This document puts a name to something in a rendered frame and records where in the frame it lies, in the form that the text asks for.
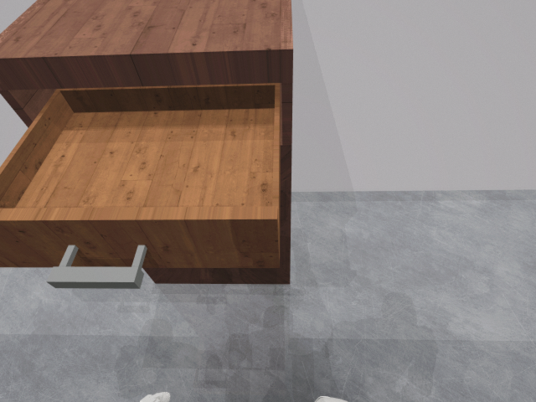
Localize handle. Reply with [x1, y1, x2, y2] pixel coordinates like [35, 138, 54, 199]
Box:
[46, 245, 147, 289]

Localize drawer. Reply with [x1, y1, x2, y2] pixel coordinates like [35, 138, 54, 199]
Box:
[0, 83, 281, 268]

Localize cabinet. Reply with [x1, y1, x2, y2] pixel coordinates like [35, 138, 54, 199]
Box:
[0, 0, 293, 284]

